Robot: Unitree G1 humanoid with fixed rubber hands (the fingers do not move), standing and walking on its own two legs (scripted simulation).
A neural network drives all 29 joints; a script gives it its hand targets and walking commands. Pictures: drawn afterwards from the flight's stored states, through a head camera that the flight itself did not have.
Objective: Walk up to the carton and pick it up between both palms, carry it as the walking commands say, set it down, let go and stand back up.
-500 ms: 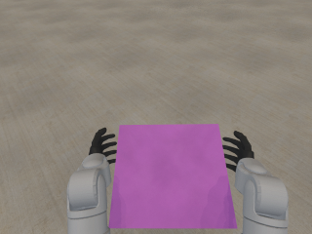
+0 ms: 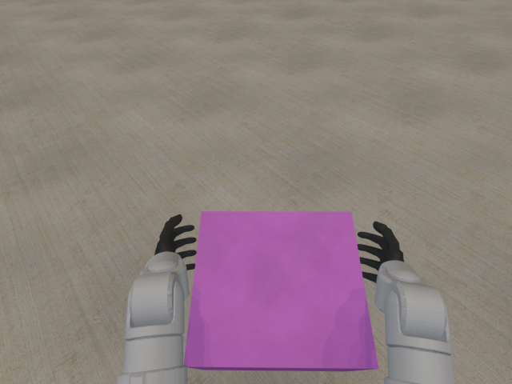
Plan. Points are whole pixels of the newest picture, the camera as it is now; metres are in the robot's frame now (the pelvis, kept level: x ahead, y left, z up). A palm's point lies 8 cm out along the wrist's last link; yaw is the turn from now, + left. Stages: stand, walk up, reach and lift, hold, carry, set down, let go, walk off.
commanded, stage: carry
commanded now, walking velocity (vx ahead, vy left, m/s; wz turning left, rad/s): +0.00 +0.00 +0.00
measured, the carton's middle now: (275, 292) +0.28 +0.00 -0.03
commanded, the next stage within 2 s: hold in 1.70 s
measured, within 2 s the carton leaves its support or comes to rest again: neither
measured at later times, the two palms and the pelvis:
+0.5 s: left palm (178, 268) +0.28 +0.15 +0.05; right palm (392, 278) +0.27 -0.18 +0.04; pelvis +0.01 -0.01 +0.00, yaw +0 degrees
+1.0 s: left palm (185, 272) +0.28 +0.14 +0.04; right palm (400, 285) +0.27 -0.19 +0.03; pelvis +0.00 -0.02 +0.00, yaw -1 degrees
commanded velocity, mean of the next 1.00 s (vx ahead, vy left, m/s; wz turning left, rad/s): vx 0.00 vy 0.00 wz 0.00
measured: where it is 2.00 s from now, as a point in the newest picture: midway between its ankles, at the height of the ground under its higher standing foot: outside the picture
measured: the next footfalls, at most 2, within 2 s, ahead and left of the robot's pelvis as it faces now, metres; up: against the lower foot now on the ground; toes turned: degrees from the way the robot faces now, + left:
none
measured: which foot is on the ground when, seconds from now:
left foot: down 0.00-1.00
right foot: down 0.00-1.00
